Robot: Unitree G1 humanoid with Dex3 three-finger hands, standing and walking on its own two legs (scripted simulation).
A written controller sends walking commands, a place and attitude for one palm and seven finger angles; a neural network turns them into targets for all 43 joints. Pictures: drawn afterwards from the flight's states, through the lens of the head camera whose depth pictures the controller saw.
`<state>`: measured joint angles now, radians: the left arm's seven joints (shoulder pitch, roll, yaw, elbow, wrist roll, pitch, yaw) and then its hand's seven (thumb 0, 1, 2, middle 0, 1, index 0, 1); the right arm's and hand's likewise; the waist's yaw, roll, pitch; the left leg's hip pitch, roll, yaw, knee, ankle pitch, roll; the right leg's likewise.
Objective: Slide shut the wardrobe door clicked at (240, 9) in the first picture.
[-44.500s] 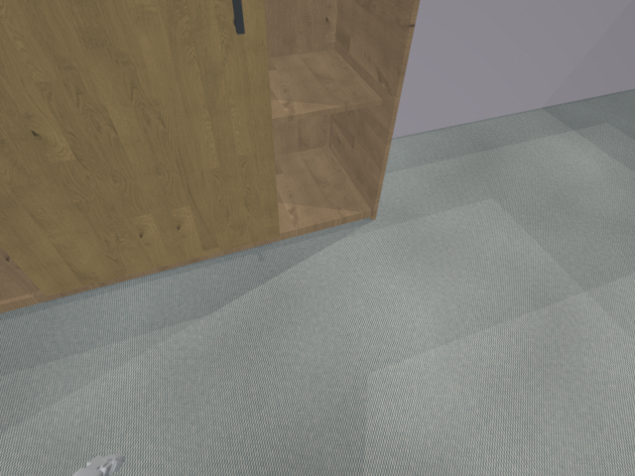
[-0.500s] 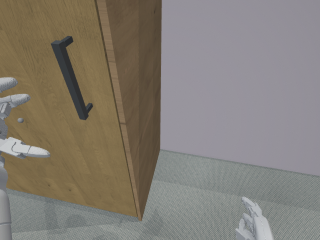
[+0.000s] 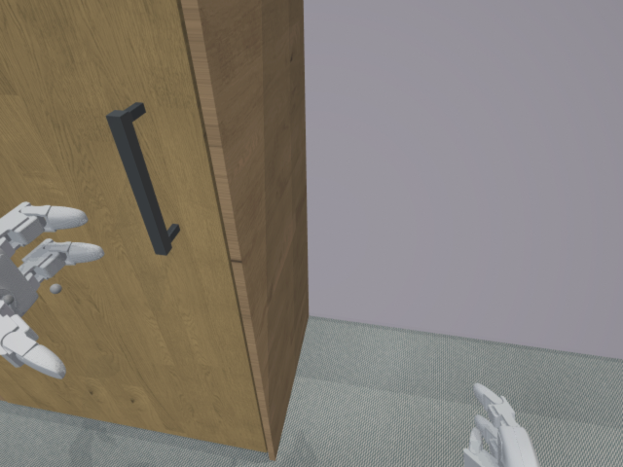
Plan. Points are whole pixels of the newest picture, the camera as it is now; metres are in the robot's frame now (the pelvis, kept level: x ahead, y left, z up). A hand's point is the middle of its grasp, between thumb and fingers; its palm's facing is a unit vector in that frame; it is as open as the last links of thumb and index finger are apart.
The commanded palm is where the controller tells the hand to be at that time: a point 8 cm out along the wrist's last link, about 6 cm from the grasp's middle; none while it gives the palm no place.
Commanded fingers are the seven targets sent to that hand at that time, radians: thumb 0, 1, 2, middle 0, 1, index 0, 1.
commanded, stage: draw the hand back to the body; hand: left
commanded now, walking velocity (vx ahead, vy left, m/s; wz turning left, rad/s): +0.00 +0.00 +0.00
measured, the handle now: (150, 184) +0.39 +0.28 +0.21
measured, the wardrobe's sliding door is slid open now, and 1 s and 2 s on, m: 0.00 0.00 0.00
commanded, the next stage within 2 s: step back with the hand held close in 1.20 s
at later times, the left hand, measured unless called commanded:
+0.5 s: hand (63, 306) +0.20 +0.29 +0.18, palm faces +0.51 -0.80 -0.32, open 12.0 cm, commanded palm +0.14 +0.31 +0.19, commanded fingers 0.00 0.36 0.64 -0.22 -0.62 -0.22 -0.62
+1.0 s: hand (96, 309) +0.21 +0.26 +0.17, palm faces +0.44 -0.82 -0.37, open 7.7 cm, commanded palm +0.16 +0.30 +0.18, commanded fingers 0.00 0.90 0.90 -0.20 -0.30 -0.20 -0.30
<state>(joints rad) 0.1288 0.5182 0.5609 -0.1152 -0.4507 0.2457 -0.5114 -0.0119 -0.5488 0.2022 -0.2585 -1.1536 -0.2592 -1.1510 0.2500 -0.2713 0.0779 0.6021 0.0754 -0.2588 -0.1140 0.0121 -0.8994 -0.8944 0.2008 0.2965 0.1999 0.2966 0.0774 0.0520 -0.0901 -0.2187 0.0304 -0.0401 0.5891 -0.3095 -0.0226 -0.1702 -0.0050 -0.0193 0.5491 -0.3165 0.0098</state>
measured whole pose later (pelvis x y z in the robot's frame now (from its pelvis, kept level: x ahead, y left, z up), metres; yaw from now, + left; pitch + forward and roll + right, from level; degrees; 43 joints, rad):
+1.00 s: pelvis +0.02 +0.01 +0.01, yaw -2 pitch -4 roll +0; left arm 0.44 0.33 0.32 -0.41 -0.05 -0.07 0.10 0.01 0.82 0.87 -0.22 -0.35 -0.22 -0.34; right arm 0.20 -0.22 0.02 0.64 -0.02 -0.17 -0.09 0.01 -0.90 -0.89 0.20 0.30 0.20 0.30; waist 0.09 0.04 -0.01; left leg -0.12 0.02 -0.01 0.46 -0.27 -0.01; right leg -0.09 -0.02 0.01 0.44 -0.28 0.02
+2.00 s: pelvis -0.09 +0.03 -0.01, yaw -1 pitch -1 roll -1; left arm 0.47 0.36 0.43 -0.46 0.00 -0.26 0.15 0.02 0.89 0.90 -0.21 -0.30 -0.22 -0.30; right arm 0.23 -0.21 0.01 0.58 -0.01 -0.11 -0.08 0.01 -0.90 -0.89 0.20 0.30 0.20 0.30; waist 0.03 0.00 0.03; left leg -0.43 0.01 0.01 0.64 -0.28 0.03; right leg -0.37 -0.02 0.03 0.55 -0.16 0.04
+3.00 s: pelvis -0.31 +0.04 +0.01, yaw -1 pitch +0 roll +1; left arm 0.47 0.35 0.38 -0.40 -0.03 -0.17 0.18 0.01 0.89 0.90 -0.21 -0.30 -0.21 -0.30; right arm 0.35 -0.25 -0.01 0.69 -0.01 -0.11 -0.10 0.01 -0.90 -0.89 0.20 0.30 0.20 0.30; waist 0.01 -0.05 -0.12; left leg -0.36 0.06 0.07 0.67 -0.34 0.02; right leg -0.17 -0.01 -0.05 0.49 -0.33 -0.04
